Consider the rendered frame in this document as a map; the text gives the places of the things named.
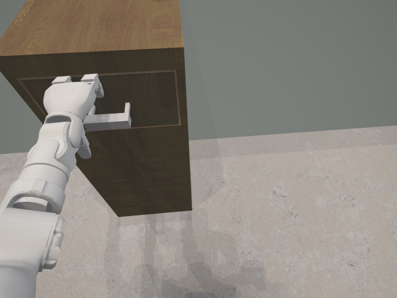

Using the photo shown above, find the drawer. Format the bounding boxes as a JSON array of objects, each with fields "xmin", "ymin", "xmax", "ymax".
[{"xmin": 20, "ymin": 70, "xmax": 179, "ymax": 130}]

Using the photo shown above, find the robot left upper arm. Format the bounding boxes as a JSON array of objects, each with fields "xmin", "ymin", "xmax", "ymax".
[{"xmin": 0, "ymin": 207, "xmax": 65, "ymax": 298}]

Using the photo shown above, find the left robot hand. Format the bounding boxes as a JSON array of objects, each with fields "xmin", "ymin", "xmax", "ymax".
[{"xmin": 43, "ymin": 74, "xmax": 104, "ymax": 159}]

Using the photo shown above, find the robot left forearm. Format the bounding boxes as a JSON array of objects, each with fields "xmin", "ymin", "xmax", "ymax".
[{"xmin": 0, "ymin": 111, "xmax": 84, "ymax": 216}]

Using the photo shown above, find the handle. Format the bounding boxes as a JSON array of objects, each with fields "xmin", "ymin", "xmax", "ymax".
[{"xmin": 83, "ymin": 102, "xmax": 132, "ymax": 131}]

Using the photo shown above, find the cabinet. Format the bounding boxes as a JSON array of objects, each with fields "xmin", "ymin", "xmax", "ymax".
[{"xmin": 0, "ymin": 0, "xmax": 192, "ymax": 217}]

